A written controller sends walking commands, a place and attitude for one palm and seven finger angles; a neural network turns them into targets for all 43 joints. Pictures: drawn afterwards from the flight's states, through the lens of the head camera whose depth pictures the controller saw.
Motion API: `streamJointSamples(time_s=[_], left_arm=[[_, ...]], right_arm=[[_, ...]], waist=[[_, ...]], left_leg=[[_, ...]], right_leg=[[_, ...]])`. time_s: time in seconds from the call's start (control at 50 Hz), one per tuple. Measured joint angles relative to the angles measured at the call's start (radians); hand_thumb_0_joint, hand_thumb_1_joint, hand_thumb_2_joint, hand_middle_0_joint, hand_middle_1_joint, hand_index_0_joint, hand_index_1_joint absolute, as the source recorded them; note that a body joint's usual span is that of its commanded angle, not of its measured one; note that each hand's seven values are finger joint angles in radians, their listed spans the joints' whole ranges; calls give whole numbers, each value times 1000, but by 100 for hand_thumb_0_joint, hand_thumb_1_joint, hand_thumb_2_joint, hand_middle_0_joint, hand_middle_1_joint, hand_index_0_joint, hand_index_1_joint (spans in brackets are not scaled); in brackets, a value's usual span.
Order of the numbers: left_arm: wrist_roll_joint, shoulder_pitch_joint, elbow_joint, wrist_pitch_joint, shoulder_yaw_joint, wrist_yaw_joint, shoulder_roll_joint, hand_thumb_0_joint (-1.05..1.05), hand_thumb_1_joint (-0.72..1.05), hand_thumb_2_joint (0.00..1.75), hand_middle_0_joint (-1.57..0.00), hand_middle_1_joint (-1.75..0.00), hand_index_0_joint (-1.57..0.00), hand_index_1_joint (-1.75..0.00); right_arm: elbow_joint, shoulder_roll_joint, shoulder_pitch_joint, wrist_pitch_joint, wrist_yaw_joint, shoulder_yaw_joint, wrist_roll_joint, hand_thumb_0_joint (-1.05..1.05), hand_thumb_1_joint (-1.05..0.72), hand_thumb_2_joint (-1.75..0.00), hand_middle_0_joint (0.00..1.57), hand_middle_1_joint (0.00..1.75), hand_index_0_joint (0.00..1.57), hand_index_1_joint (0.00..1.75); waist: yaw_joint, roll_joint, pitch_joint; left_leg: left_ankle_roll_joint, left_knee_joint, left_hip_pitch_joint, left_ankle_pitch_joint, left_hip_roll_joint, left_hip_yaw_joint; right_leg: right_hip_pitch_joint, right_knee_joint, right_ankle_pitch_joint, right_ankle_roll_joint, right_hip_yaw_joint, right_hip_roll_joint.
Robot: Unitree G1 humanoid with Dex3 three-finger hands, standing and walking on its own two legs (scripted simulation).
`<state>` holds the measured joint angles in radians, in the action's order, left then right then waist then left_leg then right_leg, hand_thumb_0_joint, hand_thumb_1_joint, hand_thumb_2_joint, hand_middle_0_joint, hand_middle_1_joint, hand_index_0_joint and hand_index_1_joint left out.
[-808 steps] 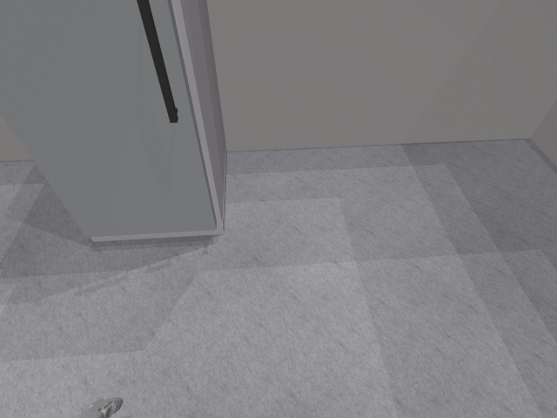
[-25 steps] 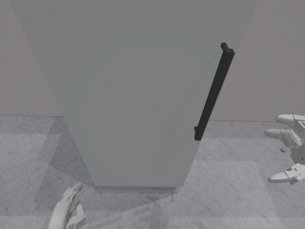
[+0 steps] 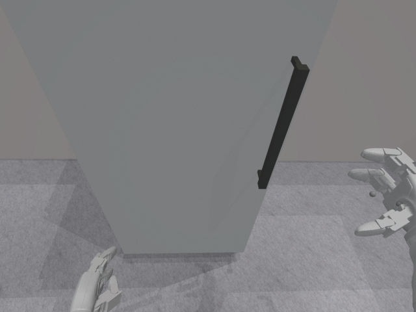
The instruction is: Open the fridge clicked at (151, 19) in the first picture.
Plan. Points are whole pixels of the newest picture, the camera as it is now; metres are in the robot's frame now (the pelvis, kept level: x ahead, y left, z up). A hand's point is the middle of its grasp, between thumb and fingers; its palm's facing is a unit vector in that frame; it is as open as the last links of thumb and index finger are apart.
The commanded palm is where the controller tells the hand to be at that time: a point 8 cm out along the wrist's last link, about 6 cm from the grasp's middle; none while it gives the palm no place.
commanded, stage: move the hooked fingers beside the handle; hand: right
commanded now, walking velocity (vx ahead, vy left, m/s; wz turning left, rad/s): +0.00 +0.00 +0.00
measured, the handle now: (275, 134) +0.48 -0.14 +0.09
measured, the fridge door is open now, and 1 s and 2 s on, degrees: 0 0 0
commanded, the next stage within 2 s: none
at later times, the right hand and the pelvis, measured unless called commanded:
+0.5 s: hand (347, 169) +0.35 -0.24 +0.13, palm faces +0.01 +1.00 -0.03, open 14.0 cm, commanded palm +0.32 -0.29 +0.13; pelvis +0.01 +0.00 +0.00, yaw +1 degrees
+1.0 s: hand (324, 152) +0.39 -0.22 +0.13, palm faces -0.02 +1.00 -0.02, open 14.0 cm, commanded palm +0.37 -0.27 +0.13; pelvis +0.01 +0.00 +0.00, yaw +1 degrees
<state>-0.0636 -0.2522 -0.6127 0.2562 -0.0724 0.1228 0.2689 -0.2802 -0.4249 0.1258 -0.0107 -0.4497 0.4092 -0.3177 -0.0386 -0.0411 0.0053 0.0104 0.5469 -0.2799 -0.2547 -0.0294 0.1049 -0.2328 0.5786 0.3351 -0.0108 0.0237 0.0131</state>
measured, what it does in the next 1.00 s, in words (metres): stands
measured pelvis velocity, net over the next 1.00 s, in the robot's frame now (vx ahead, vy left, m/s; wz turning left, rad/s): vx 0.01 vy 0.00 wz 0.02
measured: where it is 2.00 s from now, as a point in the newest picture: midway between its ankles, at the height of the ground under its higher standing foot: outside the picture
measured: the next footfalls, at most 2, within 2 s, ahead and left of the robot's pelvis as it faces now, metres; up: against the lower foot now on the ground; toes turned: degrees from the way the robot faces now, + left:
none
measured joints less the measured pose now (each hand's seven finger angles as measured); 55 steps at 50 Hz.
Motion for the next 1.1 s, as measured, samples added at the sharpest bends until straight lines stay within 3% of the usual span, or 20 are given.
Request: streamJointSamples(time_s=[0.3,0.52,0.7,0.84,1.1], left_arm=[[3,-24,-3,-27,10,-5,2,1,90,90,-20,-30,-21,-30],[3,-35,-12,-42,25,-5,9,1,90,90,-20,-30,-21,-30],[3,-23,-5,-61,20,-10,1,1,90,90,-20,-30,-21,-30],[4,-31,-11,-76,18,-14,0,1,90,90,-20,-30,-21,-30],[9,-50,-37,-110,21,-21,5,1,90,90,-20,-30,-21,-30]], right_arm=[[-115,-11,109,13,24,-2,20,-1,50,-30,30,120,30,120],[-118,19,133,44,49,-23,30,-1,50,-30,30,120,30,120],[-194,12,195,33,64,-38,48,-1,50,-30,30,120,30,120],[-240,22,243,62,82,-49,53,-1,50,-30,30,120,30,120],[-396,22,392,107,113,-77,84,-1,50,-30,30,120,30,120]], waist=[[37,8,12],[32,8,14],[45,9,23],[47,11,27],[72,20,23]], left_leg=[[1,2,-34,-1,4,-19],[1,6,-46,-6,6,-18],[2,7,-58,-5,7,-21],[2,11,-68,-5,6,-22],[3,26,-109,-2,4,-23]], right_leg=[[-19,-13,1,1,18,3],[-32,-8,6,2,17,5],[-40,-10,4,3,21,5],[-50,-8,3,2,20,4],[-92,11,3,1,21,4]])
